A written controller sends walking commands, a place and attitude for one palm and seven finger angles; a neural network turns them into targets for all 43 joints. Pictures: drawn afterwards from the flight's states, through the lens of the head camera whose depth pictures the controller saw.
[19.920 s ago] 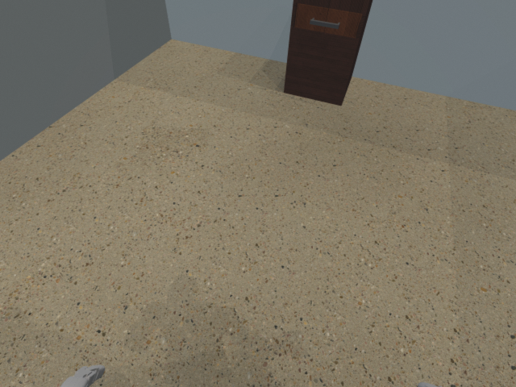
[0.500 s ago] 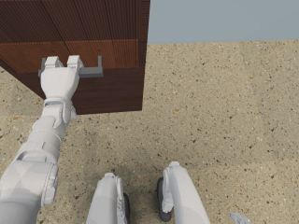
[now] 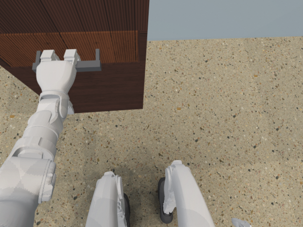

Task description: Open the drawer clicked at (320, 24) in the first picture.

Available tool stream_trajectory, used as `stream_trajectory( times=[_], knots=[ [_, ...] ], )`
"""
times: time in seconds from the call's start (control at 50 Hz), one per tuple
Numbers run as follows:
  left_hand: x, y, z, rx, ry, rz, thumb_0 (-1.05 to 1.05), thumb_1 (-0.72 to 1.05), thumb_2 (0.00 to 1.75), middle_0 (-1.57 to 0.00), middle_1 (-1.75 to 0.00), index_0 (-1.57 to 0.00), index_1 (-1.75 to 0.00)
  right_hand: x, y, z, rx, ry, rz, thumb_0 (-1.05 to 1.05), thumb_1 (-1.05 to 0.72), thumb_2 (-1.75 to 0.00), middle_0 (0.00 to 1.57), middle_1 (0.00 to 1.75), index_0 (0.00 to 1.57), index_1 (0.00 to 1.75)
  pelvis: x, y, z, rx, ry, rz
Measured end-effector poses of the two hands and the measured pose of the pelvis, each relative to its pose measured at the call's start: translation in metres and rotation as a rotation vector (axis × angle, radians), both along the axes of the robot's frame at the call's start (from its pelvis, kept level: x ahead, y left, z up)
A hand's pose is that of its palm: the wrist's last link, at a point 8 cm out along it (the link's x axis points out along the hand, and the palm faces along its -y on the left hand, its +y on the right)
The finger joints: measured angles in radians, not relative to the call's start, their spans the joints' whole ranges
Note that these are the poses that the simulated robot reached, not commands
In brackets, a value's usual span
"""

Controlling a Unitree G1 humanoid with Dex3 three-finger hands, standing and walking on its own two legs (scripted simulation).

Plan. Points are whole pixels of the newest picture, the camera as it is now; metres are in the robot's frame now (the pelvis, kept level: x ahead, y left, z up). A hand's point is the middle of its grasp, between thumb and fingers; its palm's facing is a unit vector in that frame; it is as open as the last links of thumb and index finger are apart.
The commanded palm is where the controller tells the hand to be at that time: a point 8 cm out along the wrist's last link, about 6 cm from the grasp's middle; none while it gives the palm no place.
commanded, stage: lower the fingers behind the handle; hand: left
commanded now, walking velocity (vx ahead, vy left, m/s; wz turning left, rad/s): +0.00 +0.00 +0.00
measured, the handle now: (68, 60) +0.56 +0.20 -0.04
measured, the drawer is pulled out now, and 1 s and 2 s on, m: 0.00 0.00 0.03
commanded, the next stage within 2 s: close the thumb around the handle in 0.24 s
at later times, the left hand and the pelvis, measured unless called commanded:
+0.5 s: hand (66, 84) +0.50 +0.20 -0.06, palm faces -0.04 -0.02 -1.00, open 13.2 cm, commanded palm +0.48 +0.19 -0.01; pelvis +0.00 +0.00 +0.00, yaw +0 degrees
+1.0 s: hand (67, 83) +0.50 +0.20 -0.06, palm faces -0.04 -0.03 -1.00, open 5.8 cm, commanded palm +0.48 +0.19 -0.01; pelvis +0.00 +0.00 +0.00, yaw +0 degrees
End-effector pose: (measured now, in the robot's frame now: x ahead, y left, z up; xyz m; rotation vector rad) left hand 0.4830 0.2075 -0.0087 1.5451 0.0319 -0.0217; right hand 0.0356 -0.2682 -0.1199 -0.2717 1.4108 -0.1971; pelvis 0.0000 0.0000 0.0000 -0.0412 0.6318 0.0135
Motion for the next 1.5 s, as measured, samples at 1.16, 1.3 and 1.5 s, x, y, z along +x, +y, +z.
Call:
stream_trajectory(
  times=[1.16,1.3,1.5],
  knots=[
    [0.001,-0.003,0.0,-0.002,-0.011,0.01,0.0,0.72,0.81,-0.33,-1.34,-0.36,-1.3,0.006,0.004,-0.002,0.013,-0.003,-0.002,0.01,-0.91,-0.9,0.2,0.29,0.21,0.3,0.002,0.001,0.002,0.001,0.001,-0.003],
    [0.0,-0.003,0.0,-0.003,-0.008,0.012,0.0,0.73,0.8,-0.32,-1.34,-0.35,-1.31,0.011,0.005,-0.002,0.022,-0.008,-0.006,0.01,-0.91,-0.9,0.2,0.29,0.2,0.3,0.003,0.003,0.003,0.003,0.0,-0.007],
    [-0.01,-0.002,0.002,-0.021,0.018,0.007,0.0,0.74,0.77,-0.3,-1.34,-0.34,-1.27,0.024,0.011,0.005,0.038,-0.018,-0.017,0.01,-0.91,-0.9,0.2,0.29,0.2,0.3,0.014,0.005,0.014,0.009,-0.007,-0.019]
  ],
)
